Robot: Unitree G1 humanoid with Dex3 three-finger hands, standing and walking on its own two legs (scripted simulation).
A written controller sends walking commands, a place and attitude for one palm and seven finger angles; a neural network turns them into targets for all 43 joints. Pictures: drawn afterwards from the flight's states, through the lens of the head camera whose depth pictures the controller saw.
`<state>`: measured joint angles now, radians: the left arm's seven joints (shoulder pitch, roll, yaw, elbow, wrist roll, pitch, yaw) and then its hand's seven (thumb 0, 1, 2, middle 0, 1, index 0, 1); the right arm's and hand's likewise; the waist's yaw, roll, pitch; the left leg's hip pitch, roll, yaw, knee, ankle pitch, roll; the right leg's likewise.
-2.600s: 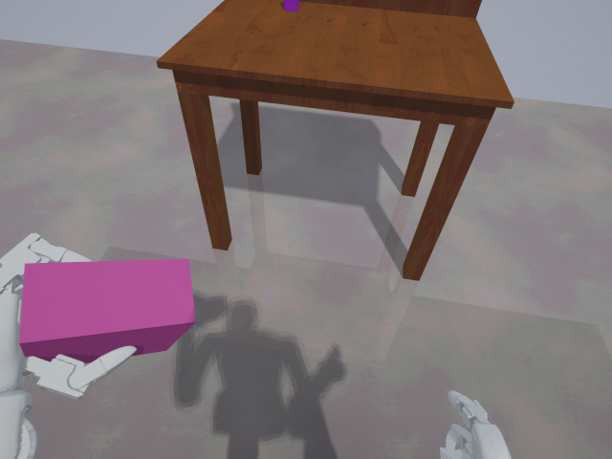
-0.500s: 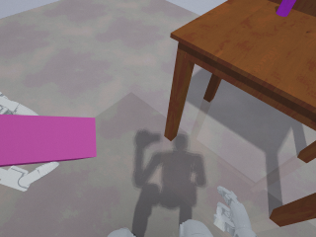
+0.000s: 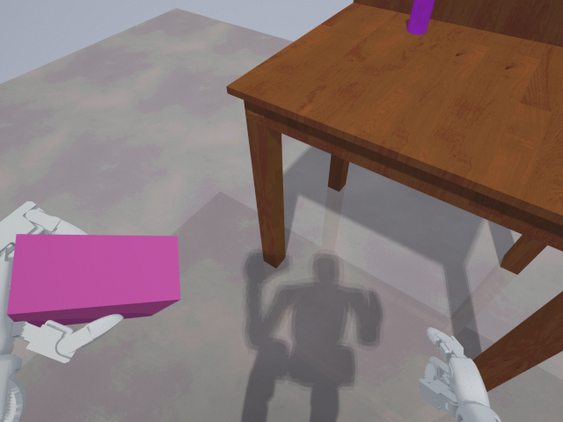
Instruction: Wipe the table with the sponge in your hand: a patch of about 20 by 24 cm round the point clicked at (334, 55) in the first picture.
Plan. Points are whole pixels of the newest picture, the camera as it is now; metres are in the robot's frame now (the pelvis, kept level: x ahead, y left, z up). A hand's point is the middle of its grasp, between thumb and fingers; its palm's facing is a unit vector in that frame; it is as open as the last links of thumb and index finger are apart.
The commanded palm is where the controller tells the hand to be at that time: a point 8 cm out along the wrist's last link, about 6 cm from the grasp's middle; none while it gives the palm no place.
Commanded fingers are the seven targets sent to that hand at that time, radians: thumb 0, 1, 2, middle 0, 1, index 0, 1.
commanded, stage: turn to face it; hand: left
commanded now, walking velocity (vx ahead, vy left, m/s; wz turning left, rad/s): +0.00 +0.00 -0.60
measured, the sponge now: (121, 282) +0.24 +0.18 +0.16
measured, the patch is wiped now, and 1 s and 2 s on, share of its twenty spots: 0.00 0.00 0.00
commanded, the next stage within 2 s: take the last steps up to it in 1.68 s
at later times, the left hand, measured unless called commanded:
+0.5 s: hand (132, 304) +0.20 +0.15 +0.17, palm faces +0.16 -0.87 -0.47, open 10.6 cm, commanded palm +0.17 +0.20 +0.17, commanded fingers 0.00 0.10 1.30 -1.20 -1.60 -1.20 -1.60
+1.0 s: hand (217, 365) +0.15 +0.06 +0.17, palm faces -0.11 -0.89 -0.44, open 10.6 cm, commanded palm +0.13 +0.11 +0.17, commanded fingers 0.00 0.10 1.30 -1.20 -1.60 -1.20 -1.60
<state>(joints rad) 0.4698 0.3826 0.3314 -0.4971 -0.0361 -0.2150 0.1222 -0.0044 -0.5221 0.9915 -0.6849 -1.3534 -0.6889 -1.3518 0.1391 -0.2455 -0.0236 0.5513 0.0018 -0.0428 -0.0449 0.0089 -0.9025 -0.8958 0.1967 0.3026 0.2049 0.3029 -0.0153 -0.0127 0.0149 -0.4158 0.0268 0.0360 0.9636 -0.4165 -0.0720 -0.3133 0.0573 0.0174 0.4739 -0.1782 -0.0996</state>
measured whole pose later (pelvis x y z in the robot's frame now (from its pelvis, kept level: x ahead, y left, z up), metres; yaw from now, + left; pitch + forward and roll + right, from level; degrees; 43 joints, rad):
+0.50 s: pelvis -0.07 -0.01 -0.01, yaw -19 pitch -2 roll +0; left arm 0.43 0.38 0.37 -0.49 -0.01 -0.19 0.13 0.00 -0.53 1.00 -0.68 -1.36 -0.69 -1.36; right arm 0.25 -0.14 0.04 0.55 0.01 -0.05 0.01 0.01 -0.90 -0.90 0.20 0.30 0.21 0.30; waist 0.06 0.06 0.06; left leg -0.23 0.20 0.20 0.61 -0.33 -0.08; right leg -0.34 -0.02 -0.05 0.68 -0.37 0.06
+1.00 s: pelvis -0.16 -0.02 -0.01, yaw -36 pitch +0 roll +2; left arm 0.47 0.40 0.40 -0.52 -0.02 -0.20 0.13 0.00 -0.53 1.00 -0.68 -1.36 -0.68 -1.36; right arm 0.19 -0.23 -0.03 0.53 0.01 0.03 -0.03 0.01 -0.91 -0.90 0.19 0.30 0.20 0.30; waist 0.03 -0.05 0.04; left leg -0.24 0.06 0.12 0.55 -0.28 -0.03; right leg -0.54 0.11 0.05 0.90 -0.35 0.01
